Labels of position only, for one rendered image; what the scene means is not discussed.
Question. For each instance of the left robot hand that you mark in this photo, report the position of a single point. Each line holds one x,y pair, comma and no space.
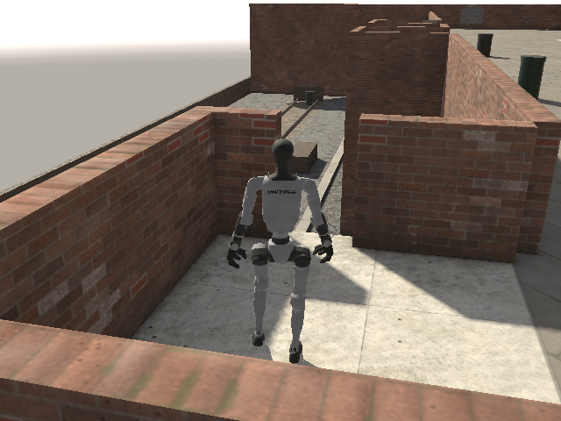
232,254

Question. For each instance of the left robot upper arm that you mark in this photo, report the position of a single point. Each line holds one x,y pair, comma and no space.
253,185

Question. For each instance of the left robot forearm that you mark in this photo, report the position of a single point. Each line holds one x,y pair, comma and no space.
238,234

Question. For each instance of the right robot hand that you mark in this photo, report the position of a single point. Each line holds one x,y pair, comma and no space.
320,249

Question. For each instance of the left robot thigh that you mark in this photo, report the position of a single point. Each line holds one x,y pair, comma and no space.
260,257

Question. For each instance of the humanoid robot torso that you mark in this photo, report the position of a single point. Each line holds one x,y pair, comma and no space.
281,202

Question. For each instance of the right robot forearm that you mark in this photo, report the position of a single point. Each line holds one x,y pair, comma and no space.
324,233

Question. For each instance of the right robot upper arm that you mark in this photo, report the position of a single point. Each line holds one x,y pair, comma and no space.
309,186

